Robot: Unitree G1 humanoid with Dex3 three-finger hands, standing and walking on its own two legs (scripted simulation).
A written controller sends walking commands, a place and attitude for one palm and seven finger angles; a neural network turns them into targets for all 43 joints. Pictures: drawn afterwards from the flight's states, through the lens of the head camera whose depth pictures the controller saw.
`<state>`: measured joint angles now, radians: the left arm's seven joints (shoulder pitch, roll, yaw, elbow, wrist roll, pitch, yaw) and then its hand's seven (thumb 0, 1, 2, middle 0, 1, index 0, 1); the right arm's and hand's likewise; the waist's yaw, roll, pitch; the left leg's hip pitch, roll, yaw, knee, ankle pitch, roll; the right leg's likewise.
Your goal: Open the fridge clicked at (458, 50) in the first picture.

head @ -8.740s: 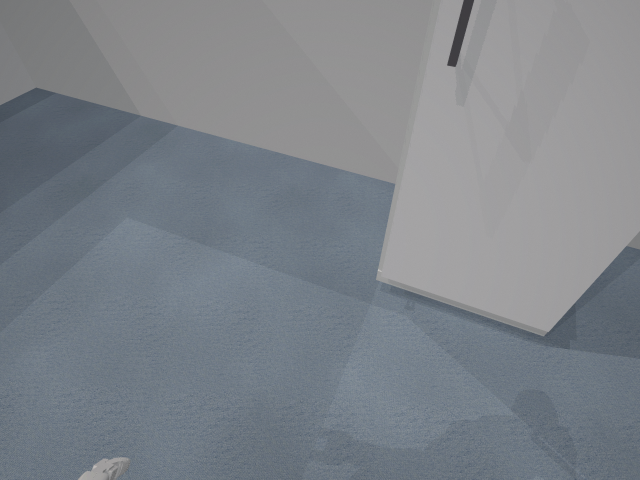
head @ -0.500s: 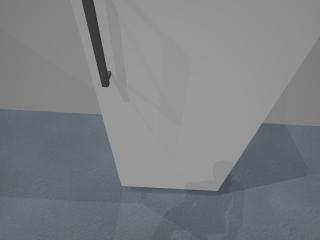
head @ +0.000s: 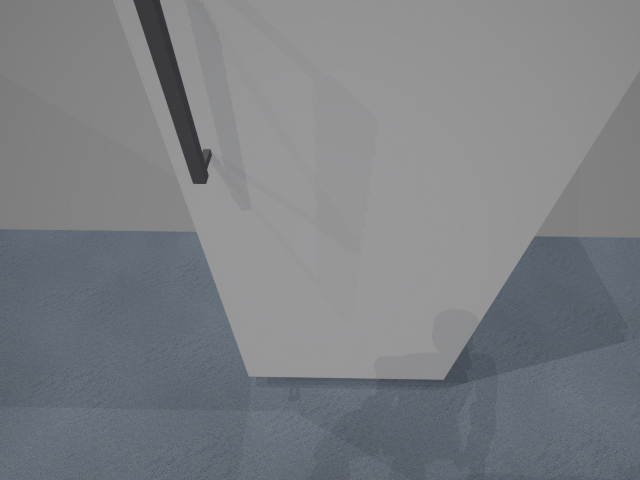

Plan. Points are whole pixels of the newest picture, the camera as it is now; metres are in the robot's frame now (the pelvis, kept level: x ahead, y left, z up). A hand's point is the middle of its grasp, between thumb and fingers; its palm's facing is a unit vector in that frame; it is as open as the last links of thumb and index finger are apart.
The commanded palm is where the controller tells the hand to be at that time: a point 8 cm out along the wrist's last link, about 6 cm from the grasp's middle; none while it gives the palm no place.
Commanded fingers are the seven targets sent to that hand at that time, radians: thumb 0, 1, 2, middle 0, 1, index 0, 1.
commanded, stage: look again from close up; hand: left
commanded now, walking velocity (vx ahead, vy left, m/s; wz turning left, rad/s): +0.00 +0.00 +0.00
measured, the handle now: (176, 72) +0.47 +0.19 +0.27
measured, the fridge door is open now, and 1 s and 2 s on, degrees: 0 0 0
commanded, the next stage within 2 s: raise the hand to about handle height in 1.02 s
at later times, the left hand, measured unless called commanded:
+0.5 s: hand out of the picture +0.02 +0.18 -0.17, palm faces +0.01 -0.98 -0.21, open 7.3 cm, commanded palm none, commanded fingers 0.00 0.90 0.90 -0.20 -0.30 -0.20 -0.30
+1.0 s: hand out of the picture +0.00 +0.16 -0.17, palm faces +0.02 -0.99 -0.17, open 7.4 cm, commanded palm none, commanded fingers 0.00 0.90 0.90 -0.20 -0.30 -0.20 -0.30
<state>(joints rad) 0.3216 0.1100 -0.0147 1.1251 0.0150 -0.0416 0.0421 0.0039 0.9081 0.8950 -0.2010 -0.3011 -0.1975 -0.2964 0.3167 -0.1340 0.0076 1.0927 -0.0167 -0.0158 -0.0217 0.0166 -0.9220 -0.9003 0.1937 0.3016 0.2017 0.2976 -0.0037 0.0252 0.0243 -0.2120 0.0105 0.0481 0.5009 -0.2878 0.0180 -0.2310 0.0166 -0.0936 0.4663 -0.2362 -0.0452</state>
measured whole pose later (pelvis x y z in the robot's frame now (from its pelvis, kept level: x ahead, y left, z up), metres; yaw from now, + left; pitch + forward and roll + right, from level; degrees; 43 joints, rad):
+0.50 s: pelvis +0.01 +0.01 +0.00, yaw -1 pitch -2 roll +1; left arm 0.28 0.15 -0.01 1.10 0.01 -0.02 0.03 0.01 0.92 0.90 -0.20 -0.30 -0.20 -0.30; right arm 0.32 -0.15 0.03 1.11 -0.02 -0.03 -0.02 0.01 -0.92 -0.90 0.19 0.30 0.20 0.30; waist 0.00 0.01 0.02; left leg -0.13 -0.02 0.07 0.42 -0.27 0.03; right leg -0.19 -0.01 -0.07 0.47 -0.25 -0.03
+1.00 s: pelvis +0.01 +0.00 +0.00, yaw -1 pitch -2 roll +0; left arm 0.30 0.13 -0.02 1.13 0.01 -0.02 0.03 0.01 0.91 0.89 -0.20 -0.30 -0.20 -0.30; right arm 0.29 -0.13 0.02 1.14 -0.01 -0.03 -0.03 0.01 -0.92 -0.90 0.19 0.30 0.20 0.30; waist 0.01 0.00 0.04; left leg -0.12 -0.01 0.07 0.41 -0.26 0.02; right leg -0.17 0.00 -0.07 0.44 -0.24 -0.03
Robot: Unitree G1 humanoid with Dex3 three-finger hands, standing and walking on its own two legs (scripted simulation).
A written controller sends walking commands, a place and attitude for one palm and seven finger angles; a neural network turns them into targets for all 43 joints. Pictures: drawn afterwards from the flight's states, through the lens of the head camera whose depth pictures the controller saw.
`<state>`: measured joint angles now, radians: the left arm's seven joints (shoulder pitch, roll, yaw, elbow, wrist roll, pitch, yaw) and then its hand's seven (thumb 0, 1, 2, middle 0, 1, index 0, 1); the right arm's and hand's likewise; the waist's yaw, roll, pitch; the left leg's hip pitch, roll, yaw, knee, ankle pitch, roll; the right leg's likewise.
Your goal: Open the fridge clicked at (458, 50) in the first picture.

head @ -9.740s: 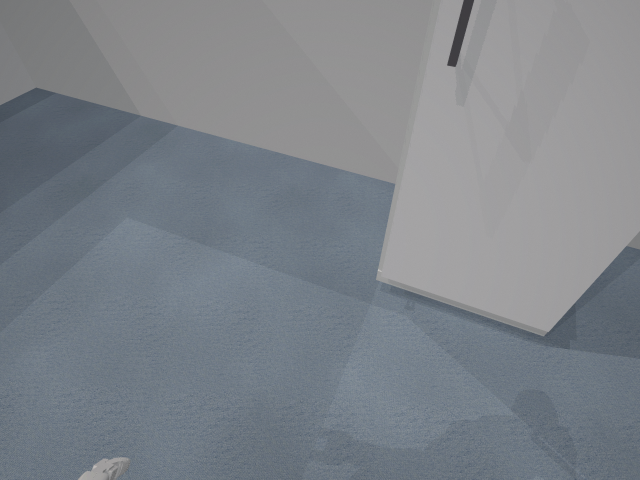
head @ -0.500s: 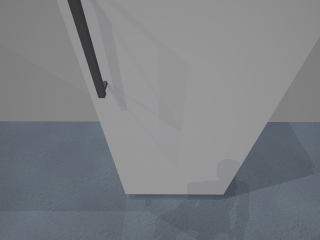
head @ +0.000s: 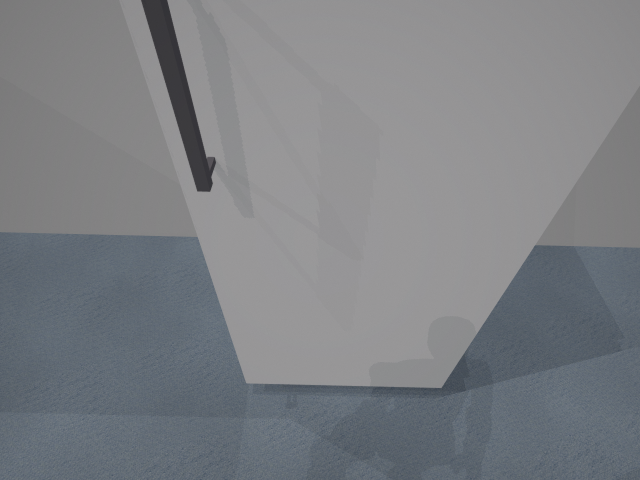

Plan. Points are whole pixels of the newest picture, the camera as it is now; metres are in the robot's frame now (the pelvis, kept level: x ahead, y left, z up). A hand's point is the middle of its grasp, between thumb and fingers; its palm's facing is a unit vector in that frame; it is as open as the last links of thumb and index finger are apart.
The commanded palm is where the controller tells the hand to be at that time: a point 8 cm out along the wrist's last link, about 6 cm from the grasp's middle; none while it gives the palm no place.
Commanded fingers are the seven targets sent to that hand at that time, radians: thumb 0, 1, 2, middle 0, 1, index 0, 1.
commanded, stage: look again from close up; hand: left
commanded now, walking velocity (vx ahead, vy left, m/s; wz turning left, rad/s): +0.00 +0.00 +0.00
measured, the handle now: (183, 81) +0.46 +0.19 +0.27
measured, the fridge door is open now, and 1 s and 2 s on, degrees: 0 0 0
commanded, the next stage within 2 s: raise the hand to about handle height in 0.02 s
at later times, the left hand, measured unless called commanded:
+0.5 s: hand (206, 418) +0.18 +0.15 +0.01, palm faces -0.04 -1.00 +0.04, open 8.3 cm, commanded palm +0.13 +0.23 +0.01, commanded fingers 0.00 0.43 0.70 -0.23 -0.60 -0.23 -0.60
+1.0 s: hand (111, 349) +0.22 +0.23 +0.11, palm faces +0.11 -0.99 -0.09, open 11.3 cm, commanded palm +0.17 +0.27 +0.12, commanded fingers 0.00 -0.15 0.45 -0.28 -0.98 -0.28 -0.98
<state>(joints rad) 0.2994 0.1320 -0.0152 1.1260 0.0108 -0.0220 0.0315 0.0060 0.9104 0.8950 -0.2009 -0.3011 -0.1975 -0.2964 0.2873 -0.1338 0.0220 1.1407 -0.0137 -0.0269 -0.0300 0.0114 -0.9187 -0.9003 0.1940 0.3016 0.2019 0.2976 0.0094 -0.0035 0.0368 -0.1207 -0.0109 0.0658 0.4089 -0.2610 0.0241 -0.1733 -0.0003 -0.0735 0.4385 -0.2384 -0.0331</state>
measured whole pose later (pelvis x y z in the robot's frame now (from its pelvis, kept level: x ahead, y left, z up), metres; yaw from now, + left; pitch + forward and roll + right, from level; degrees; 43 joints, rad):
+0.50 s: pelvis -0.02 -0.01 -0.03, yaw -1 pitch +3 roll +1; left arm 0.42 0.16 0.07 0.02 -0.21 -0.36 -0.22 0.01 0.67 0.79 -0.22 -0.46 -0.22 -0.46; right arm 0.16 -0.26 -0.04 0.53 0.02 -0.23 -0.01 0.02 -0.91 -0.90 0.19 0.30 0.20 0.30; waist -0.01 -0.04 -0.08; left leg -0.42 0.00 0.08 0.77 -0.41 0.02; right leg -0.48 -0.01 -0.07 0.79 -0.38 -0.05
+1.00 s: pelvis -0.01 +0.00 -0.02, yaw +1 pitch +1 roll -1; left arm 0.33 0.33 0.33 -0.20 -0.36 -0.02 -0.23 0.01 0.07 0.54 -0.27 -0.83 -0.26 -0.83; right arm 0.29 -0.20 0.08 0.61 0.05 -0.25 -0.08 0.02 -0.90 -0.90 0.20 0.30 0.21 0.30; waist 0.01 0.04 -0.06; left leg -0.30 0.01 0.05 0.64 -0.36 0.02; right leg -0.32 0.01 -0.09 0.61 -0.31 -0.04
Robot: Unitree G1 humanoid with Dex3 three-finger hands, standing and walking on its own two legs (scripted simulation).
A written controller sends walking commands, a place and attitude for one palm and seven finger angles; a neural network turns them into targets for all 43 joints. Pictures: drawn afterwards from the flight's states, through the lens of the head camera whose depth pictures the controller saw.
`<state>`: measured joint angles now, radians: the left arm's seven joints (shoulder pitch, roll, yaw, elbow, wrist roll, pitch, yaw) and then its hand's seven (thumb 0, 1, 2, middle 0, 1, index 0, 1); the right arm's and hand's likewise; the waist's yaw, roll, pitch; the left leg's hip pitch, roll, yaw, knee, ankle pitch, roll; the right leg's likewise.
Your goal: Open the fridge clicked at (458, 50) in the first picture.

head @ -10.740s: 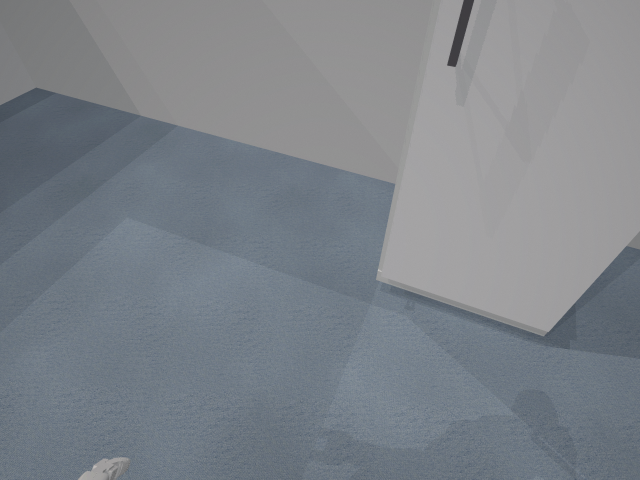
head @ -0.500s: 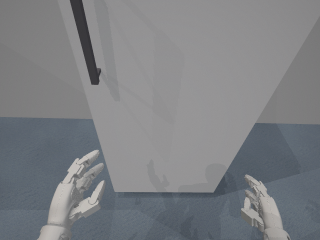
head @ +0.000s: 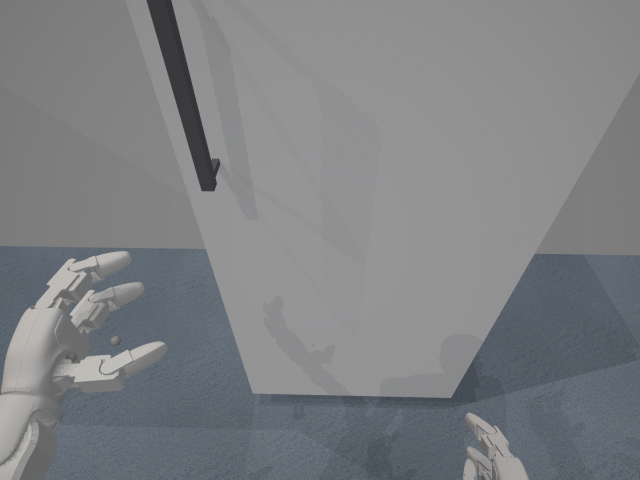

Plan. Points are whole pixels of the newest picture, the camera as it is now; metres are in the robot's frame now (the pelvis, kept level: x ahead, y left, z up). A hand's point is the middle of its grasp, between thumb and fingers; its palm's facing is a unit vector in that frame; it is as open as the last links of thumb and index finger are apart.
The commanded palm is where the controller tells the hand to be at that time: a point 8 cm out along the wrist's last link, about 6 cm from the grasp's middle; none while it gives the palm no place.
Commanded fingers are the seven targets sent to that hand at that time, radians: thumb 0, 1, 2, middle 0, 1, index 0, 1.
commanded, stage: raise the hand to about handle height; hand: left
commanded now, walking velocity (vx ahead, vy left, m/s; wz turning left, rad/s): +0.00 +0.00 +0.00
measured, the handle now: (188, 82) +0.47 +0.19 +0.29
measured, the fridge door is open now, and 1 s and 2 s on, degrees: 0 0 0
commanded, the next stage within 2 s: move the hooked fingers beside the handle in 1.22 s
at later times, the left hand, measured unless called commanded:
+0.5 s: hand (4, 249) +0.25 +0.29 +0.24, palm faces +0.17 -0.98 -0.12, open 13.8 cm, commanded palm +0.20 +0.32 +0.25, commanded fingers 0.00 -0.50 0.30 -0.30 -1.20 -0.30 -1.20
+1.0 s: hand (21, 220) +0.26 +0.27 +0.26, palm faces +0.04 -0.99 -0.15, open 14.0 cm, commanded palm +0.22 +0.33 +0.29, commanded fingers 0.00 -0.50 0.30 -0.30 -1.20 -0.30 -1.20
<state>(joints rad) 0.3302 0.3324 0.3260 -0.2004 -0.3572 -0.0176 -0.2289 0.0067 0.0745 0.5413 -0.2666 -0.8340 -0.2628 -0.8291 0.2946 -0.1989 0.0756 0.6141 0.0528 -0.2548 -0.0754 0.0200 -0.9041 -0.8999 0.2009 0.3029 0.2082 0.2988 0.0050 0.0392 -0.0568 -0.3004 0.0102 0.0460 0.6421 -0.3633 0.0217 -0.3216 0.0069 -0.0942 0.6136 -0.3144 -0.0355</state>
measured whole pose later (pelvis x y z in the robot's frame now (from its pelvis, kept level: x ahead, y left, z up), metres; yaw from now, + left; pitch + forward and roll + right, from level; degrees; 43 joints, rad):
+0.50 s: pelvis -0.01 +0.01 +0.01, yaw +2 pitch -4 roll -1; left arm -0.15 0.48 0.46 -0.05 -0.33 0.29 -0.36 -0.01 -0.46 0.32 -0.30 -1.17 -0.30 -1.17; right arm 0.15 -0.25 0.12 0.63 0.09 -0.26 -0.10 0.02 -0.91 -0.90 0.20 0.30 0.21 0.30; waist 0.09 0.06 -0.02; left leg -0.13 -0.02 0.02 0.49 -0.28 0.03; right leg -0.14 -0.01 -0.12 0.47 -0.25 -0.02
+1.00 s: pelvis -0.01 +0.01 +0.01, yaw +1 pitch -4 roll +0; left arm -0.22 0.54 0.49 -0.06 -0.33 0.44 -0.46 -0.01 -0.50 0.30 -0.30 -1.20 -0.30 -1.20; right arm 0.17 -0.30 0.10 0.62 0.10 -0.18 -0.08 0.02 -0.91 -0.90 0.20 0.30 0.20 0.30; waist 0.06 0.07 -0.02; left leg -0.14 -0.02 0.03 0.47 -0.27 0.03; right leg -0.16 -0.01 -0.11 0.46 -0.24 -0.03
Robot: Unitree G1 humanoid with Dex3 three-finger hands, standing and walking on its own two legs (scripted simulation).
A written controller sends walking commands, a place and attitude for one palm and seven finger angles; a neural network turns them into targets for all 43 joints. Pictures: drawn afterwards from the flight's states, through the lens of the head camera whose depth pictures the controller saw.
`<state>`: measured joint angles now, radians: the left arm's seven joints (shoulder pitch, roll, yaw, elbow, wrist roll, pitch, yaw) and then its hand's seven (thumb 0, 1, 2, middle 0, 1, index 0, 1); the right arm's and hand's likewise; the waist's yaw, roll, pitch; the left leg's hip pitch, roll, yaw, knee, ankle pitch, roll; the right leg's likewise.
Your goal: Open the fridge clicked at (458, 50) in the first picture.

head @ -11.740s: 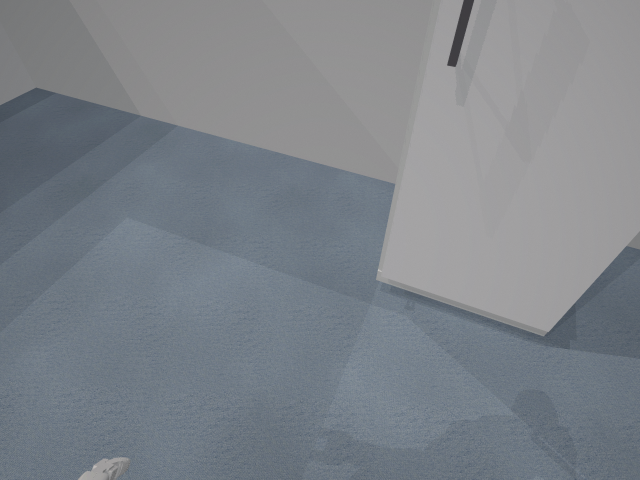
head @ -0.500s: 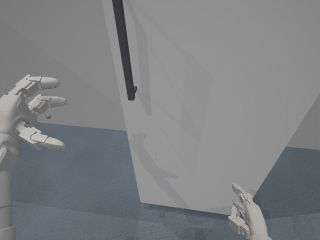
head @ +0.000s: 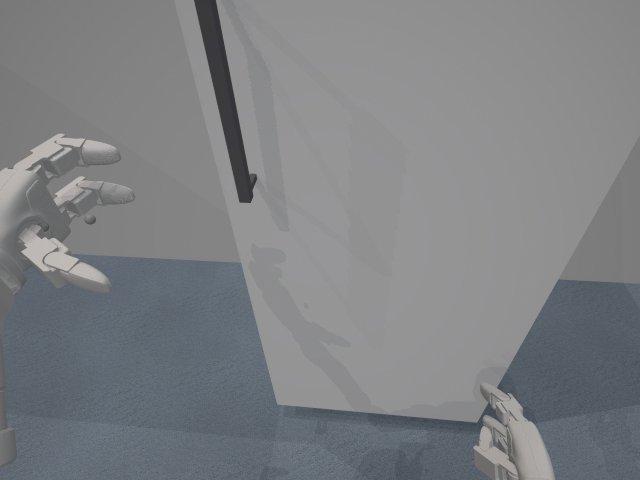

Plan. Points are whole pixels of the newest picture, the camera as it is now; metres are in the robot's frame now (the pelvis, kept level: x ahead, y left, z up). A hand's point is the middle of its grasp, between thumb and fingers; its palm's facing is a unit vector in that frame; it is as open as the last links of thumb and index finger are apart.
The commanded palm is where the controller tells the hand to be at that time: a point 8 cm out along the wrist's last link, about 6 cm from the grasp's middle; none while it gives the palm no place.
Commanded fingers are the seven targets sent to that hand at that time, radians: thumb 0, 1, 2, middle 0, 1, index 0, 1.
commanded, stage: raise the hand to about handle height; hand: left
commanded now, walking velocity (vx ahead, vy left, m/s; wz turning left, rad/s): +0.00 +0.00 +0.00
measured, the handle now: (232, 105) +0.48 +0.17 +0.27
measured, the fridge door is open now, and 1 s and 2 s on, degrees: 0 0 0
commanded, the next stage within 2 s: move the hooked fingers beside the handle in 0.22 s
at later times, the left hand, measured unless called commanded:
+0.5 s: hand (55, 187) +0.28 +0.28 +0.28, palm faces +0.15 -0.98 -0.10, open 14.0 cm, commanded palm +0.25 +0.31 +0.27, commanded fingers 0.00 -0.50 0.30 -0.30 -1.20 -0.30 -1.20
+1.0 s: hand (113, 183) +0.33 +0.26 +0.25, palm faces +0.10 -0.99 -0.10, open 14.0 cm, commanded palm +0.30 +0.30 +0.27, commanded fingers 0.00 -0.50 0.30 -0.30 -1.20 -0.30 -1.20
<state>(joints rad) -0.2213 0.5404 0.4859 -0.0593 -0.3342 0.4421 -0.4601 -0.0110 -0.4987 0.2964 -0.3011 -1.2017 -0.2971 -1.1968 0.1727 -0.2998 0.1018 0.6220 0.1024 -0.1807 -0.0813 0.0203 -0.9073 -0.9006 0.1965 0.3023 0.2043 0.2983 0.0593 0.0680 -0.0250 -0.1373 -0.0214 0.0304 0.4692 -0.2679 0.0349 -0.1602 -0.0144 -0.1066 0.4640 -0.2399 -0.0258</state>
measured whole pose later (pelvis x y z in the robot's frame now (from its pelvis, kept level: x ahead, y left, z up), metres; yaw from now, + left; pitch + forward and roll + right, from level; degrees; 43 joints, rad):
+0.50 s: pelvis +0.01 -0.01 +0.00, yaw +1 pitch -4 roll +0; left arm -0.33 0.57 0.54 0.04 -0.34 0.43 -0.41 -0.01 -0.50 0.30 -0.31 -1.20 -0.31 -1.20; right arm 0.16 -0.27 0.12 0.64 0.11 -0.19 -0.08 0.02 -0.91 -0.90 0.20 0.30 0.20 0.30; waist 0.07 0.06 -0.05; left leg -0.13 -0.01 0.01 0.48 -0.29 0.02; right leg -0.14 0.00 -0.12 0.46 -0.26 -0.04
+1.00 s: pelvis +0.01 -0.01 +0.00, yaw +1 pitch -2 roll +0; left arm -0.43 0.54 0.43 0.16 -0.27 0.45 -0.37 -0.01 -0.50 0.30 -0.30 -1.20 -0.30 -1.20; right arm 0.18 -0.29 0.09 0.63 0.11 -0.15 -0.08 0.02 -0.91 -0.90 0.20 0.30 0.20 0.30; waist 0.06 0.07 -0.03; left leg -0.15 -0.02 0.02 0.46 -0.27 0.03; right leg -0.17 -0.01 -0.11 0.46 -0.25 -0.03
